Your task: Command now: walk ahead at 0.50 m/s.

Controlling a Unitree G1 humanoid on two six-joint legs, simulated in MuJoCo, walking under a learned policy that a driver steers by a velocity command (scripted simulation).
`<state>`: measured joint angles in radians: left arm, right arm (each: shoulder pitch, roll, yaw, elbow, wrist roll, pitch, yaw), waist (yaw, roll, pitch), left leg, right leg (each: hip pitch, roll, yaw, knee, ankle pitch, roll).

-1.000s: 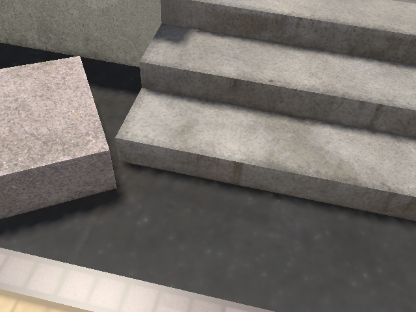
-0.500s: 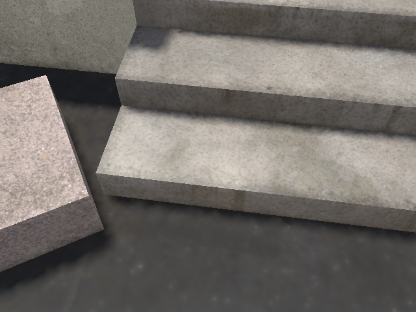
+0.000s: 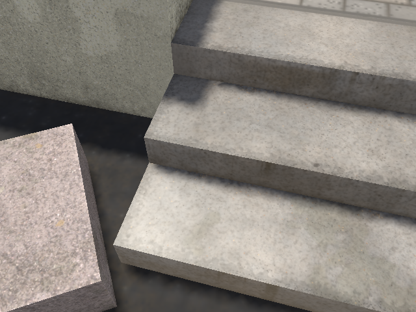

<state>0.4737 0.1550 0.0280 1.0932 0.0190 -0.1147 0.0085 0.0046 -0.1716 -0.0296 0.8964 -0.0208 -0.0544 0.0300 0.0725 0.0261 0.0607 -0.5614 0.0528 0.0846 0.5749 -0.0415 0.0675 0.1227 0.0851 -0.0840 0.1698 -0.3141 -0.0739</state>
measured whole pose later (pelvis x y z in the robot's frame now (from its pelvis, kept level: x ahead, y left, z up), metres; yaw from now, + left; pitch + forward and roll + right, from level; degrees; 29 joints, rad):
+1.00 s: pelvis +0.56 -0.14 +0.11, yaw -22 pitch +3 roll +0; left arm 0.28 0.22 0.04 0.98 0.03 -0.08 -0.01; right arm 0.07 -0.15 -0.01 0.67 -0.04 -0.06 -0.02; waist -0.02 0.00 0.02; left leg -0.95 0.05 -0.09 1.78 -0.20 0.07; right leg -0.44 0.15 -0.08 0.70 -0.31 -0.17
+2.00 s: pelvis +0.90 -0.29 +0.27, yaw -1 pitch +2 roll +0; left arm 0.21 0.13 0.01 0.70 0.02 -0.01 0.04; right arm 0.28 -0.16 -0.05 0.70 0.00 -0.05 -0.04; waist -0.01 0.04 -0.03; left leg -0.25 -0.10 -0.13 0.61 -0.39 0.05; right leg -0.35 -0.01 -0.04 0.56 -0.24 -0.02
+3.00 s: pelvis +0.90 -0.31 +0.28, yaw -1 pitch -1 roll +0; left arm 0.38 0.10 0.03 1.00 0.01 0.00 0.05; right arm 0.43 -0.10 0.00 1.00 -0.01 -0.01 -0.05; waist 0.01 0.01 0.01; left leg -0.11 0.01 -0.05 0.39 -0.26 -0.02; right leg -0.21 0.03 -0.04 0.39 -0.17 -0.04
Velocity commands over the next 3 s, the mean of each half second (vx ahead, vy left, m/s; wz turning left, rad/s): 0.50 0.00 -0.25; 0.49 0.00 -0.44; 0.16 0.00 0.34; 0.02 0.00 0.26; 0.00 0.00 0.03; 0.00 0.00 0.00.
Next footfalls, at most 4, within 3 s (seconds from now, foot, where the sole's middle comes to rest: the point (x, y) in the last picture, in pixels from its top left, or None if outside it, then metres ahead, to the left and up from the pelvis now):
0.06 left None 0.21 0.09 -0.77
0.74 right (297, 245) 0.62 -0.18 -0.64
1.34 left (295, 141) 0.91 -0.18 -0.50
1.96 right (364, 132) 0.97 -0.40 -0.50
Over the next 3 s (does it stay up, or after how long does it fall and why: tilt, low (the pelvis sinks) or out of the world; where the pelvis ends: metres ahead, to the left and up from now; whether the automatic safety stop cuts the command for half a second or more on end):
stays up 0.90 -0.31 0.28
